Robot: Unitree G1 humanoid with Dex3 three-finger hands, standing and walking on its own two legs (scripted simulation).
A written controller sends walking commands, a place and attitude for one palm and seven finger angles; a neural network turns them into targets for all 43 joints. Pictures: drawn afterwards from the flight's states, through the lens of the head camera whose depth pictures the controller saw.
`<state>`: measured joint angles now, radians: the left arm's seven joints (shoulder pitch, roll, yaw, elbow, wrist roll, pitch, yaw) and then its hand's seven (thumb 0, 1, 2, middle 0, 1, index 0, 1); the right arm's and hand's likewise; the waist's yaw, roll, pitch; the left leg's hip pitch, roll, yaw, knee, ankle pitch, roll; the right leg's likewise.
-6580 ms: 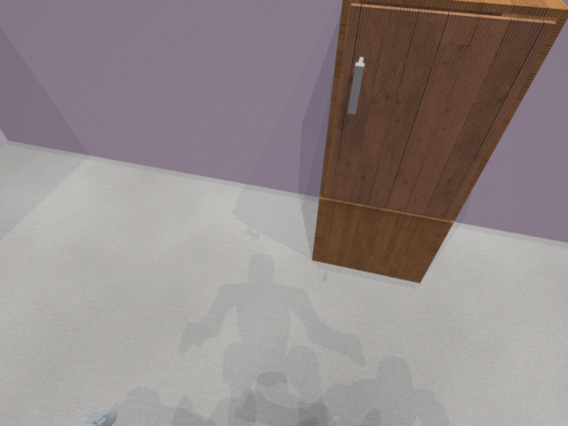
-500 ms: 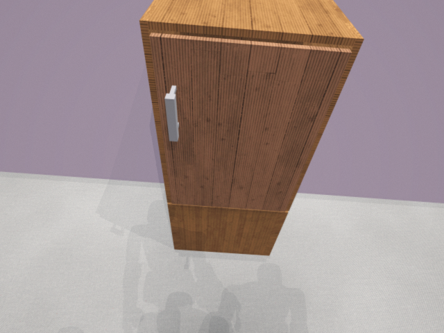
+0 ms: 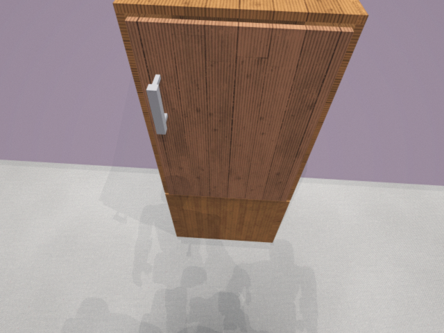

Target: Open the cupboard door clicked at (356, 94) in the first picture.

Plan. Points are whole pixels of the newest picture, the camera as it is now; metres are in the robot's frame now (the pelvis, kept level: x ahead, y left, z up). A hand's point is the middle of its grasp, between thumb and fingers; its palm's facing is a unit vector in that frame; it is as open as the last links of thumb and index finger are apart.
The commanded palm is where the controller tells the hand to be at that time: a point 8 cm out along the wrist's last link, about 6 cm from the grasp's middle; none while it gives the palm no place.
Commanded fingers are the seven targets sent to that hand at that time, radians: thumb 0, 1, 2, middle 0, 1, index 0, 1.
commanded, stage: come to a stop and stand still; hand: left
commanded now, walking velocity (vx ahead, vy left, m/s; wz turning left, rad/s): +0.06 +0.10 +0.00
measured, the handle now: (159, 105) +0.56 +0.18 +0.08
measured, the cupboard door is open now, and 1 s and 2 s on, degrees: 0 0 0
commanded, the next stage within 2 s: look again from close up in 0.46 s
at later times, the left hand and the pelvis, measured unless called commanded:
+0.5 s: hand out of the picture -0.07 +0.16 -0.17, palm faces +0.05 -0.99 -0.13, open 7.4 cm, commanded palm none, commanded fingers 0.00 0.90 0.90 -0.20 -0.30 -0.20 -0.30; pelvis -0.01 +0.02 +0.01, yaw +0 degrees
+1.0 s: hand out of the picture +0.06 +0.21 -0.16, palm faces -0.02 -0.97 -0.23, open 7.3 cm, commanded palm none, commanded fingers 0.00 0.90 0.90 -0.20 -0.30 -0.20 -0.30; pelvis +0.03 +0.03 +0.01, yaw -2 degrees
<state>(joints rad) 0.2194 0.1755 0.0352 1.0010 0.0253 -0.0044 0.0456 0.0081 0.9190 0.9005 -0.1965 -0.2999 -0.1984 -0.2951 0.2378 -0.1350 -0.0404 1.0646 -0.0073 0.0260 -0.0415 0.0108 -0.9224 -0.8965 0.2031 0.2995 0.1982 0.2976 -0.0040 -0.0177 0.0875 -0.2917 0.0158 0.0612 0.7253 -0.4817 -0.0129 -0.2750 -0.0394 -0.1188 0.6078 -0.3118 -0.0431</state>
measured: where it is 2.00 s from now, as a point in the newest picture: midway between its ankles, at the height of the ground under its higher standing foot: outside the picture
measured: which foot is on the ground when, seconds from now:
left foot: down 0.00-1.00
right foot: down 0.00-1.00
